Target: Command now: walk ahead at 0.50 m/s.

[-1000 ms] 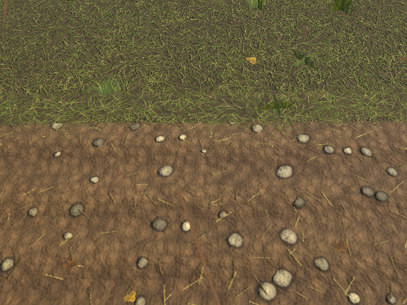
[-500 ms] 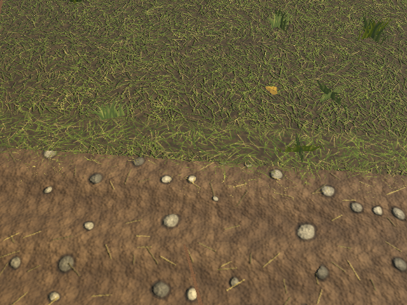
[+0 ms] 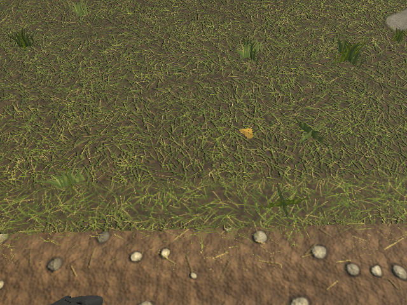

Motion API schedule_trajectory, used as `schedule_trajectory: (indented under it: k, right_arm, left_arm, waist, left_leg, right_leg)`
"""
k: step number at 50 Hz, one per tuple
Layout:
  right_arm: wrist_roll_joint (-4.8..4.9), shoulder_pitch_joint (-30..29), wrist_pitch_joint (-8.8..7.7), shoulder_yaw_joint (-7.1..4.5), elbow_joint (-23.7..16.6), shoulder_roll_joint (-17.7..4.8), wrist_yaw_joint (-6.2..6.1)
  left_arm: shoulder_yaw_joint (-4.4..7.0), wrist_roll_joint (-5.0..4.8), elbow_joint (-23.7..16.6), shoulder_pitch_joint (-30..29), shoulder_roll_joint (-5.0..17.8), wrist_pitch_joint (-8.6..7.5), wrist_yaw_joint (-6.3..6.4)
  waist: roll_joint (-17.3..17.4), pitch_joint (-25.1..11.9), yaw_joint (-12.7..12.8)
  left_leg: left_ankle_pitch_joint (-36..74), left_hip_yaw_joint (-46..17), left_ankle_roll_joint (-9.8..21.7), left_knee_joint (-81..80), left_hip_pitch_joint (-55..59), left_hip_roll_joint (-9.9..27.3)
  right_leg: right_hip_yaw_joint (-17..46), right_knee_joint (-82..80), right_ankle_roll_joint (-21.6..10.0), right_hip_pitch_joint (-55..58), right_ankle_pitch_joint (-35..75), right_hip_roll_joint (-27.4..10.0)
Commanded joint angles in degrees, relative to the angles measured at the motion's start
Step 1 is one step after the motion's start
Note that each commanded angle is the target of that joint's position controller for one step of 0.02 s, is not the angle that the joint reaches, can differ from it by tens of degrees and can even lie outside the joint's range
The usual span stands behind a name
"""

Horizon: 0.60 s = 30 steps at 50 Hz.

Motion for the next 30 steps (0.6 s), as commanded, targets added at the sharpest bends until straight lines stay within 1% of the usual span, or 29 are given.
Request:
schedule_trajectory:
  k: [1, 2, 3, 4, 5, 6, 7, 8, 9, 11, 13, 15, 17, 19, 21, 23, 24, 25, 26, 27, 28, 29, 30]
  right_arm:
    - [-0.30, 5.6, -2.00, 1.54, -4.4, 1.4, 0.50]
    - [1.13, 1.1, -3.22, 0.04, -4.1, -5.6, 0.80]
    - [2.11, -4.3, -3.99, -0.57, -5.8, -7.8, 1.01]
    - [1.85, -6.8, -4.09, -0.58, -6.1, -7.2, 0.62]
    - [0.95, -7.9, -3.71, -0.98, -6.1, -6.7, 0.31]
    - [0.72, -6.7, -2.98, -1.08, -5.9, -5.7, 0.33]
    - [0.65, -5.8, -2.29, -1.02, -5.6, -4.4, 0.26]
    - [0.57, -5.6, -1.72, -0.98, -5.6, -3.5, 0.15]
    - [0.41, -6.7, -1.34, -1.01, -6.0, -3.3, 0.04]
    - [-0.15, -10.9, -1.07, -1.15, -7.5, -3.6, -0.07]
    - [-0.39, -14.4, -1.22, -1.13, -8.7, -3.3, 0.16]
    - [-0.25, -18.0, -1.50, -0.85, -9.6, -2.5, 0.53]
    - [-0.03, -22.0, -1.71, -0.43, -10.7, -2.0, 0.88]
    - [0.25, -25.2, -1.85, -0.14, -11.8, -1.9, 1.34]
    - [0.49, -27.8, -2.15, 0.05, -13.0, -2.2, 2.00]
    - [0.63, -28.5, -2.57, -0.03, -13.9, -3.0, 2.68]
    - [0.70, -27.4, -2.76, -0.25, -13.9, -3.8, 2.91]
    - [0.69, -24.9, -2.91, -0.74, -13.3, -4.9, 2.99]
    - [0.53, -19.3, -2.98, -1.63, -11.8, -6.4, 2.88]
    - [0.31, -9.4, -2.93, -3.13, -8.6, -9.2, 2.49]
    - [-0.41, 1.0, -2.74, -4.28, -6.5, -13.8, 1.87]
    - [-0.36, 2.6, -2.56, -4.41, -5.5, -15.7, 2.37]
    - [0.26, 0.7, -2.71, -2.86, -6.1, -10.2, 2.45]
  left_arm:
    - [4.83, 0.70, 4.1, 24.8, 17.2, 0.02, 0.31]
    - [3.31, 0.17, 3.4, 23.0, 11.4, -0.09, 0.25]
    - [2.58, 0.17, 2.4, 18.0, 9.3, -0.22, 0.47]
    - [2.14, 0.56, 1.6, 13.8, 8.4, -0.27, 0.42]
    - [1.76, 0.99, 1.3, 11.3, 6.9, -0.37, 0.26]
    - [1.40, 1.50, 1.5, 10.6, 6.0, -0.54, 0.16]
    - [1.38, 1.41, 1.9, 10.9, 5.8, -0.69, 0.07]
    - [1.46, 1.17, 2.4, 11.6, 6.2, -0.87, 0.16]
    - [1.67, 1.09, 2.9, 12.4, 7.1, -0.97, 0.41]
    - [2.01, 1.08, 3.8, 14.2, 8.5, -0.84, 1.12]
    - [1.98, 0.94, 4.5, 15.8, 8.7, -0.45, 1.69]
    - [1.92, 0.69, 5.2, 17.1, 8.8, -0.23, 2.01]
    - [1.97, 0.37, 6.2, 19.2, 9.1, -0.12, 2.18]
    - [2.06, 0.13, 7.4, 21.4, 9.3, 0.20, 2.23]
    - [2.25, 0.00, 8.5, 22.9, 9.5, 0.79, 2.34]
    - [2.61, -0.21, 9.1, 23.0, 10.1, 1.35, 2.62]
    - [2.79, -0.27, 9.2, 22.5, 10.5, 1.62, 2.74]
    - [2.95, -0.29, 9.0, 21.4, 11.0, 1.86, 2.81]
    - [2.94, -0.35, 8.7, 20.0, 11.1, 2.16, 2.86]
    - [2.35, -0.08, 8.3, 19.7, 9.6, 2.39, 2.88]
    - [1.33, 1.22, 6.8, 20.8, 7.6, 2.33, 2.97]
    - [-0.61, 0.69, 7.0, 27.6, 0.1, 0.95, 2.22]
    - [0.73, -0.73, 7.2, 22.9, 6.6, -0.34, 1.98]
  waist:
    - [-18.6, -23.3, 7.7]
    - [-11.1, -19.1, 9.5]
    - [-8.2, -11.3, 8.8]
    - [-3.0, -7.3, 7.0]
    - [-1.8, -4.2, 5.5]
    - [-3.2, -3.9, 3.7]
    - [-3.6, -3.7, 3.0]
    - [-3.5, -3.0, 2.6]
    - [-3.3, -2.0, 2.4]
    - [-2.3, -0.4, 3.2]
    - [-2.4, 0.4, 3.9]
    - [-2.9, 1.2, 5.0]
    - [-2.8, 2.1, 6.3]
    - [-2.8, 3.1, 7.4]
    - [-2.8, 4.0, 8.0]
    - [-3.4, 3.9, 7.2]
    - [-3.9, 3.2, 6.2]
    - [-4.7, 1.5, 4.6]
    - [-5.1, -1.9, 1.3]
    - [-3.8, -7.9, -2.8]
    - [4.5, -16.7, -5.2]
    - [19.0, -22.7, -0.8]
    - [12.0, -18.8, -2.8]
  left_leg:
    - [-5.9, -3.9, 1.6, 44.7, -36.8, -4.3]
    - [-6.5, -9.7, 2.6, 50.6, -43.0, -0.7]
    - [-1.0, -8.3, 3.5, 50.4, -45.7, 2.1]
    - [4.4, -6.9, 3.3, 47.8, -43.2, 5.0]
    - [7.4, -6.5, 2.9, 44.4, -40.9, 6.6]
    - [9.5, -6.9, 2.8, 42.5, -37.4, 7.9]
    - [10.3, -6.7, 2.5, 40.7, -35.8, 8.2]
    - [10.9, -6.3, 2.1, 39.0, -35.7, 8.5]
    - [12.5, -6.0, 1.6, 37.0, -37.0, 8.7]
    - [17.7, -5.9, 0.4, 31.1, -41.0, 9.0]
    - [24.1, -5.5, -0.2, 24.7, -42.5, 8.6]
    - [29.6, -4.4, -0.3, 17.8, -41.2, 7.5]
    - [32.6, -3.1, -0.2, 12.4, -39.7, 6.2]
    - [32.6, -2.8, 0.0, 9.2, -39.9, 5.5]
    - [30.4, -2.9, 0.7, 6.8, -41.2, 5.0]
    - [26.6, -3.0, 2.1, 4.9, -40.8, 4.6]
    - [24.5, -2.7, 2.8, 4.2, -38.6, 4.1]
    - [22.6, -1.5, 3.6, 3.7, -34.0, 2.7]
    - [22.4, 0.3, 4.8, 2.7, -25.7, 0.7]
    - [23.8, 0.2, 6.6, 3.2, -11.6, 0.5]
    - [24.4, -14.2, 10.5, 4.3, 6.1, 12.4]
    - [12.2, -41.2, 19.2, -4.2, 21.5, 22.7]
    - [5.4, -41.5, 16.8, -7.6, 18.7, 20.6]
  right_leg:
    - [41.6, -8.8, -15.4, 52.1, -9.0, -22.3]
    - [41.0, -11.6, -13.0, 49.0, -15.2, -20.3]
    - [32.3, -12.7, -10.5, 41.2, -12.5, -18.4]
    - [26.1, -14.3, -9.4, 32.9, -6.5, -16.3]
    - [21.5, -16.1, -8.9, 26.5, -1.9, -14.3]
    - [18.6, -17.7, -8.5, 23.0, 0.1, -13.0]
    - [17.0, -19.2, -8.7, 21.1, 1.1, -12.3]
    - [15.3, -20.2, -9.1, 19.8, 2.5, -12.0]
    - [13.9, -21.2, -9.4, 19.1, 3.5, -11.9]
    - [12.3, -22.6, -9.6, 19.8, 4.9, -11.9]
    - [9.9, -23.1, -8.7, 20.7, 5.5, -11.0]
    - [7.3, -23.4, -7.5, 20.7, 5.3, -9.5]
    - [5.9, -23.6, -6.9, 21.6, 4.2, -9.2]
    - [5.7, -22.9, -6.9, 24.6, 3.9, -10.2]
    - [5.9, -21.1, -6.9, 28.7, 5.1, -12.0]
    - [6.4, -18.7, -6.2, 32.2, 8.3, -13.8]
    - [6.5, -17.1, -5.7, 33.3, 11.4, -14.3]
    - [6.1, -14.2, -5.0, 33.6, 18.5, -14.2]
    - [4.5, -7.9, -4.0, 32.8, 27.7, -12.7]
    - [2.2, 3.5, -2.3, 28.0, 29.3, -9.4]
    - [-0.6, 22.8, -0.1, 15.0, 10.1, -5.2]
    - [3.3, 39.6, 2.9, -6.3, -28.9, 5.2]
    - [9.8, 45.8, 1.8, -12.7, -30.3, 2.1]
Velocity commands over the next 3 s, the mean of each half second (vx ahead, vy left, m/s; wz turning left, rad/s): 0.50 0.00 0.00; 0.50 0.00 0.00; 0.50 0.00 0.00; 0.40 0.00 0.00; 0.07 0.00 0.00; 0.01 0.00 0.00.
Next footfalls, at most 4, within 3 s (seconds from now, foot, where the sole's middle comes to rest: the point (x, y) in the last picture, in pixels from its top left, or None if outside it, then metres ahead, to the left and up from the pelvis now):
0.54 left None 0.47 0.13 -0.76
1.12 right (229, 212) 0.79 -0.10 -0.76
1.66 left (161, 149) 1.10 0.15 -0.76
2.10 right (213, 119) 1.26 -0.08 -0.76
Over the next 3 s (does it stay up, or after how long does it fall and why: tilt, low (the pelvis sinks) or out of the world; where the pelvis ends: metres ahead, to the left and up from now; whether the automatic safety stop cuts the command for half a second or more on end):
stays up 1.14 0.03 0.01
